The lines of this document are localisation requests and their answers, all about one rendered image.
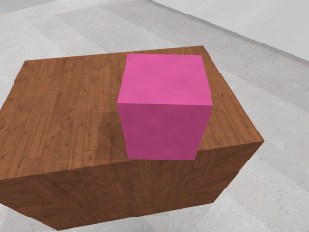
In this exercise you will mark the pedestal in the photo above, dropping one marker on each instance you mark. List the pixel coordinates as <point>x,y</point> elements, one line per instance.
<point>63,157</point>

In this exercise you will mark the carton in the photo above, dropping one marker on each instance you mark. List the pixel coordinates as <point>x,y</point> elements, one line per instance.
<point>164,106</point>

